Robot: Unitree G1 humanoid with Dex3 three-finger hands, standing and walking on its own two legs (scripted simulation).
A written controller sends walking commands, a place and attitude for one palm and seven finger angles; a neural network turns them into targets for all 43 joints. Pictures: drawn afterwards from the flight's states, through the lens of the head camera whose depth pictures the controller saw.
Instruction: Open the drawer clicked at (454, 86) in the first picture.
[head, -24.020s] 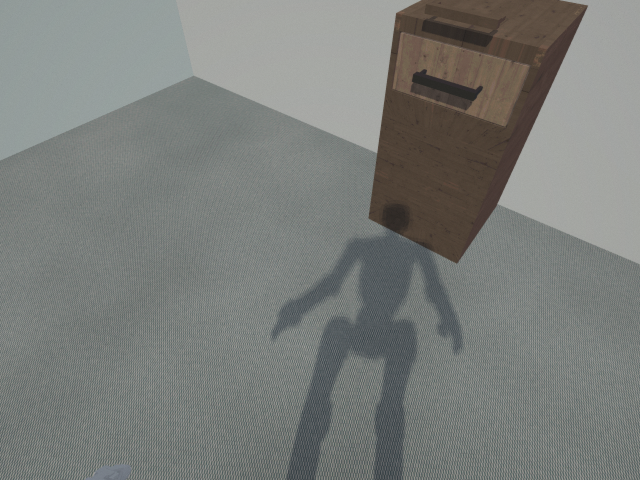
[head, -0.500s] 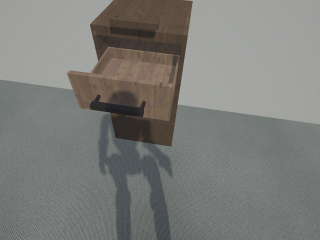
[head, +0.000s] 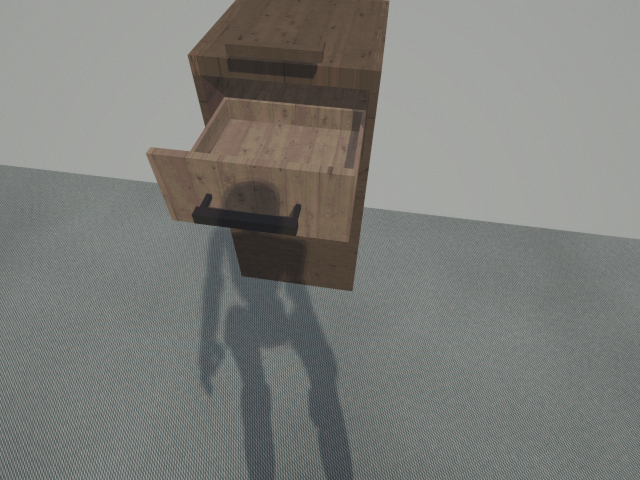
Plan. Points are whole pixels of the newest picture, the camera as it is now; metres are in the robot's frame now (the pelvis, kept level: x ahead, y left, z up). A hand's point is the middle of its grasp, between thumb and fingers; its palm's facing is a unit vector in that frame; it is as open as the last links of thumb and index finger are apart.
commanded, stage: let the arm hang, fingers relaxed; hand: left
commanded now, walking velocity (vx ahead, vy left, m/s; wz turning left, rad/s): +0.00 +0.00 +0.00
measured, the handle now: (248, 212) +0.58 +0.17 -0.05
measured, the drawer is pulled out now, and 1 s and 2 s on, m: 0.30 0.30 0.30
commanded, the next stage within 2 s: look to check the result in 0.32 s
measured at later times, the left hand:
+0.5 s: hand out of the picture -0.01 +0.16 -0.18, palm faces +0.04 -0.98 -0.17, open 7.4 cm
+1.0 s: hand out of the picture +0.01 +0.15 -0.18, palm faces +0.03 -0.98 -0.17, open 7.4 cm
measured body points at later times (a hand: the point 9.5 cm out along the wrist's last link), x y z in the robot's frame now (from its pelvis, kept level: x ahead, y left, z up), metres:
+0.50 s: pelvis +0.01 +0.00 +0.00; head +0.02 +0.00 +0.45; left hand -0.01 +0.21 -0.16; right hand -0.02 -0.20 -0.16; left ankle +0.03 +0.11 -0.74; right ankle +0.03 -0.10 -0.74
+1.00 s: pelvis +0.02 -0.01 +0.00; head +0.04 -0.01 +0.45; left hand +0.01 +0.20 -0.16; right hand +0.00 -0.20 -0.16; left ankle +0.03 +0.11 -0.74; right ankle +0.03 -0.10 -0.74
